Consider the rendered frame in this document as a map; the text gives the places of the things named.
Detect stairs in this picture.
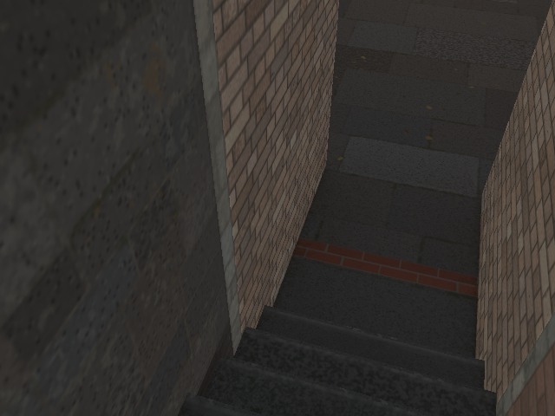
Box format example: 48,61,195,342
178,308,496,416

